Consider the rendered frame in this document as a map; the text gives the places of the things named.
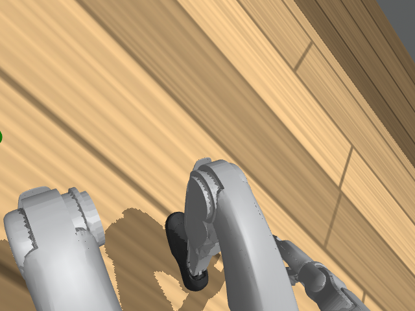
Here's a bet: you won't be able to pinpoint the right robot arm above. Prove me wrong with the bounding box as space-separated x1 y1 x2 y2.
298 261 371 311

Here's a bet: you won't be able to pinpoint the right robot hand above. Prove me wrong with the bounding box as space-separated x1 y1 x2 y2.
273 235 314 286

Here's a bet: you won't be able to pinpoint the right robot foot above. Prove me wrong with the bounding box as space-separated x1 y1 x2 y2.
165 212 208 292

